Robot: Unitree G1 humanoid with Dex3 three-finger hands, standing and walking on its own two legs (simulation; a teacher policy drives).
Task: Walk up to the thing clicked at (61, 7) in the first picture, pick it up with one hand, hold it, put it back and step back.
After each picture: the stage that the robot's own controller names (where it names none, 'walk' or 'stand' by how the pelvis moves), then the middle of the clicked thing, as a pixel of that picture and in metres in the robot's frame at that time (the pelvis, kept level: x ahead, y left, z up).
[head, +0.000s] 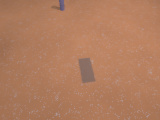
stand; (61, 2) +2.18 +0.31 -0.66
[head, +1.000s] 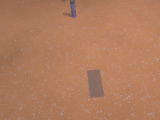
walk; (73, 8) +2.05 +0.28 -0.65
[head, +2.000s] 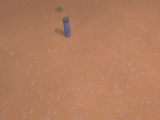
walk; (66, 27) +1.43 +0.29 -0.65
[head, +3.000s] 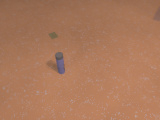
walk; (60, 63) +0.96 +0.26 -0.64
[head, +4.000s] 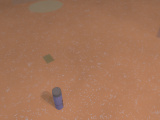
walk; (58, 99) +0.62 +0.21 -0.64
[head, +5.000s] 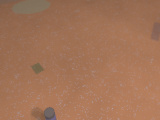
stand; (51, 118) +0.43 +0.20 -0.64
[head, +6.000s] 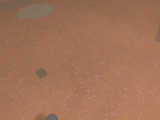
stand; out of the picture +0.41 +0.21 -0.66
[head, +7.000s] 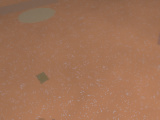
stand; out of the picture +0.38 +0.21 -0.66
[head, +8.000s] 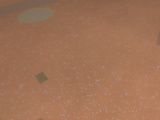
stand; out of the picture +0.37 +0.21 -0.66
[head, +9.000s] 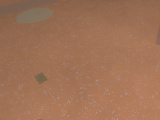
stand; out of the picture +0.37 +0.22 -0.66
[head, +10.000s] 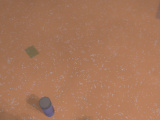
go down; (47, 107) +0.40 +0.21 -0.58
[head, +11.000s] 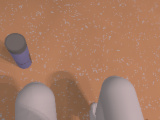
go down; (20, 53) +0.47 +0.23 -0.25
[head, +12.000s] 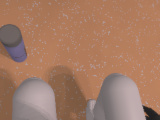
close in; (15, 46) +0.47 +0.23 -0.23
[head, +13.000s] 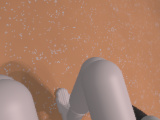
close; out of the picture +0.46 +0.27 -0.16
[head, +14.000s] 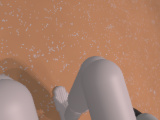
lift; out of the picture +0.44 +0.27 -0.16
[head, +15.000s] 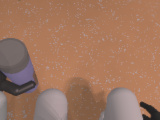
lift; (21, 72) +0.34 +0.20 -0.01
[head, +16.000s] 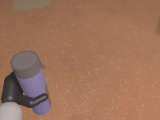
hold; (35, 87) +0.31 +0.16 +0.05
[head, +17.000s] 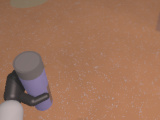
hold; (37, 85) +0.31 +0.16 +0.04
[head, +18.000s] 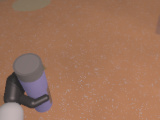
hold; (36, 87) +0.31 +0.16 +0.05
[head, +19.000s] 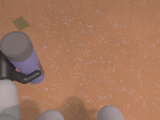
crouch; (27, 63) +0.39 +0.17 -0.01
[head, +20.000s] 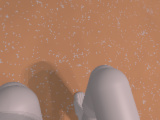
lower; out of the picture +0.48 +0.25 -0.10
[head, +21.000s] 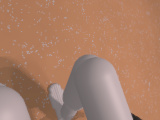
lower; out of the picture +0.47 +0.27 -0.17
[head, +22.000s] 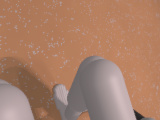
lower; out of the picture +0.45 +0.28 -0.17
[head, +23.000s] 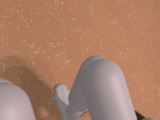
lower; out of the picture +0.45 +0.28 -0.16
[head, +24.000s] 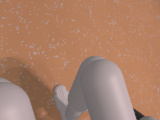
lower; out of the picture +0.44 +0.27 -0.17
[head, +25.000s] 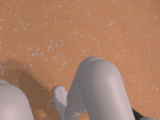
open; out of the picture +0.45 +0.28 -0.17
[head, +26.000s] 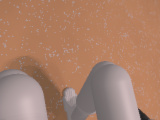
stand; out of the picture +0.45 +0.28 -0.18
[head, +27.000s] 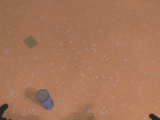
stand; (45, 100) +0.42 +0.21 -0.52
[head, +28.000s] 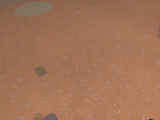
stand; out of the picture +0.40 +0.20 -0.60
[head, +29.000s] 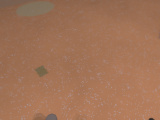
stand; out of the picture +0.40 +0.20 -0.60
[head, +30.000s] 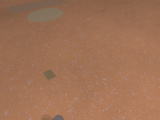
stand; out of the picture +0.41 +0.18 -0.65
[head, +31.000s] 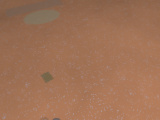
stand; out of the picture +0.40 +0.21 -0.66
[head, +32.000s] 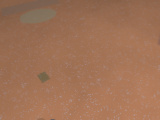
stand; out of the picture +0.39 +0.22 -0.66
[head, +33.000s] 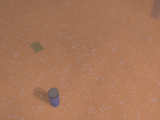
walk; (54, 98) +0.47 +0.15 -0.65
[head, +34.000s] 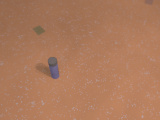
walk; (54, 68) +0.72 +0.23 -0.64
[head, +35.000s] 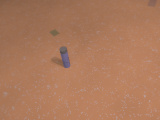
stand; (65, 57) +1.04 +0.26 -0.64
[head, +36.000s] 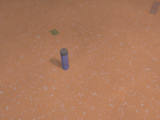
stand; (64, 59) +1.00 +0.19 -0.65
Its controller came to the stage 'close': yes
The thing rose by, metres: 0.69
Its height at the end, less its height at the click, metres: +0.00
